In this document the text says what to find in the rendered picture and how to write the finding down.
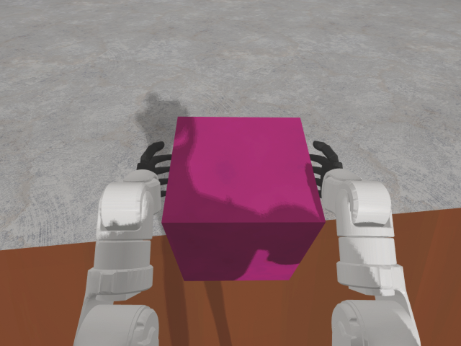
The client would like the carton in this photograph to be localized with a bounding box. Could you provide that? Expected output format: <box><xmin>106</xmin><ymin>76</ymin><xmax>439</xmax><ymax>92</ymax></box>
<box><xmin>161</xmin><ymin>117</ymin><xmax>326</xmax><ymax>281</ymax></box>

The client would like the robot right hand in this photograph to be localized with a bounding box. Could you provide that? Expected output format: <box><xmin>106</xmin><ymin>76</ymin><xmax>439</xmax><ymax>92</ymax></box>
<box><xmin>309</xmin><ymin>141</ymin><xmax>343</xmax><ymax>198</ymax></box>

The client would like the left robot forearm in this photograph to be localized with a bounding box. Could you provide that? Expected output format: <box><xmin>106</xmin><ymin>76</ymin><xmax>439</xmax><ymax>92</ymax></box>
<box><xmin>73</xmin><ymin>169</ymin><xmax>161</xmax><ymax>346</ymax></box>

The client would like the robot left upper arm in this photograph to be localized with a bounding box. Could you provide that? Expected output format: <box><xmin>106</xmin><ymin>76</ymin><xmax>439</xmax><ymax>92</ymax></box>
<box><xmin>75</xmin><ymin>304</ymin><xmax>159</xmax><ymax>346</ymax></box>

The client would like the robot left hand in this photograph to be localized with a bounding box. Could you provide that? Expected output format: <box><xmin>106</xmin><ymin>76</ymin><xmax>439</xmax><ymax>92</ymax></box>
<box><xmin>137</xmin><ymin>141</ymin><xmax>172</xmax><ymax>197</ymax></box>

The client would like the robot right upper arm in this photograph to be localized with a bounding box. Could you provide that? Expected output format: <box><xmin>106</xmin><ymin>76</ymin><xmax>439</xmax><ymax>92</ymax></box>
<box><xmin>331</xmin><ymin>300</ymin><xmax>420</xmax><ymax>346</ymax></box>

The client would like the right robot forearm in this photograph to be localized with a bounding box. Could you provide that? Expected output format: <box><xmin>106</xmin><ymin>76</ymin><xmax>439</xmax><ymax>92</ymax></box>
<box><xmin>321</xmin><ymin>169</ymin><xmax>421</xmax><ymax>346</ymax></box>

